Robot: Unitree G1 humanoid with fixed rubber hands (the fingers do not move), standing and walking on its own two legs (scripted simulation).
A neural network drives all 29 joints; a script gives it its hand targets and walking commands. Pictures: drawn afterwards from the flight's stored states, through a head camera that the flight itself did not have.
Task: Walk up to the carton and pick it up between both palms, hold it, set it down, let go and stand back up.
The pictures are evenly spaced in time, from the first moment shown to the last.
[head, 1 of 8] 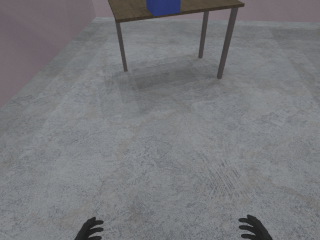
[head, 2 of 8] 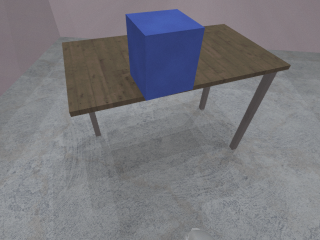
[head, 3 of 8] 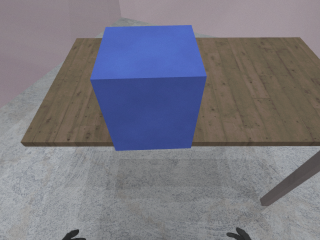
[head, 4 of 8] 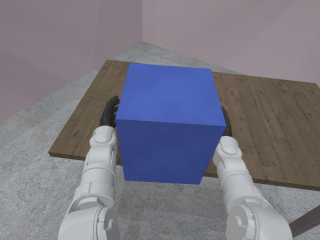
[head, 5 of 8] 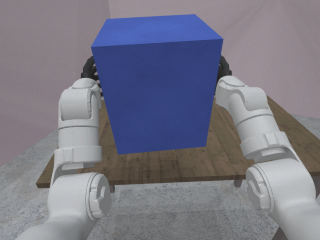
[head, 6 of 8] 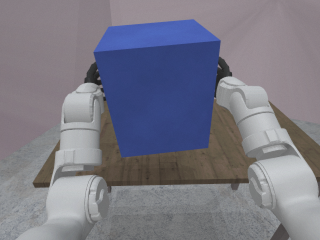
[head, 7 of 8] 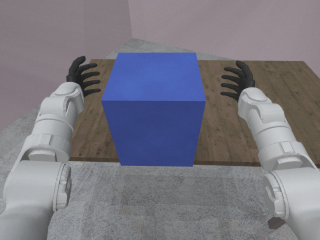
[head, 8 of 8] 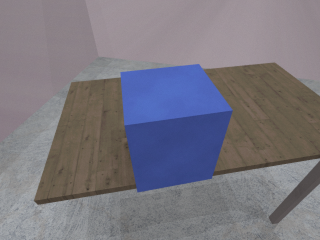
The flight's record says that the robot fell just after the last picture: no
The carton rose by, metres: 0.22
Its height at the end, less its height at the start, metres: +0.00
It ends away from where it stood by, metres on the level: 0.01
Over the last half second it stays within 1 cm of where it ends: yes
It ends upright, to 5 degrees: yes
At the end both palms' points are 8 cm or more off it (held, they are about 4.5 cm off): yes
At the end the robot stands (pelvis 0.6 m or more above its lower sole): yes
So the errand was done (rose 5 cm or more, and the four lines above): yes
